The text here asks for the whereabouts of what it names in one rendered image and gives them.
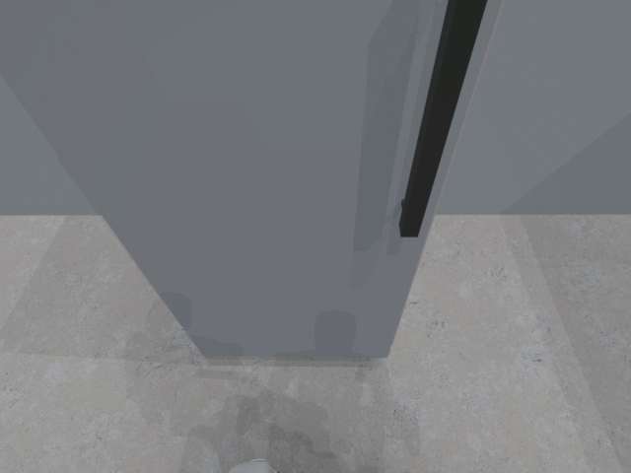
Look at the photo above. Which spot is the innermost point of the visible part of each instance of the handle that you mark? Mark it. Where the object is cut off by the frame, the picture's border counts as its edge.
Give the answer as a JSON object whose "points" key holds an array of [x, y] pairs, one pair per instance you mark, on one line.
{"points": [[458, 36]]}

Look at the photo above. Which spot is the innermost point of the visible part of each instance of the fridge door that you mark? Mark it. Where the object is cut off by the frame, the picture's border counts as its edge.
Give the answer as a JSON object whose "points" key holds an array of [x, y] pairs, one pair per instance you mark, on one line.
{"points": [[250, 155]]}

